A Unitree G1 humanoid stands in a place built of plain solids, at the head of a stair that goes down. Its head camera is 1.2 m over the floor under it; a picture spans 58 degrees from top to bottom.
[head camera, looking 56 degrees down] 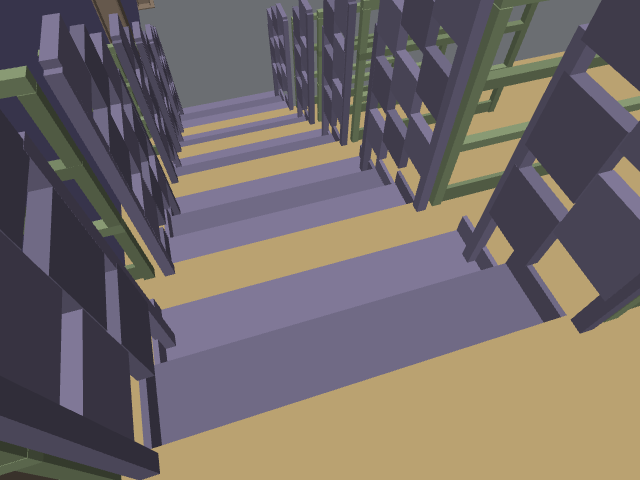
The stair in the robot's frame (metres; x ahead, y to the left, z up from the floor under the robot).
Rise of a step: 0.18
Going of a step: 0.29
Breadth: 1.32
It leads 17 degrees to the left of straight ahead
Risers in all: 3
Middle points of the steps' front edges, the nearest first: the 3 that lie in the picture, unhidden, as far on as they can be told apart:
0.36 -0.16 0.00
0.64 -0.08 -0.18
0.91 0.01 -0.35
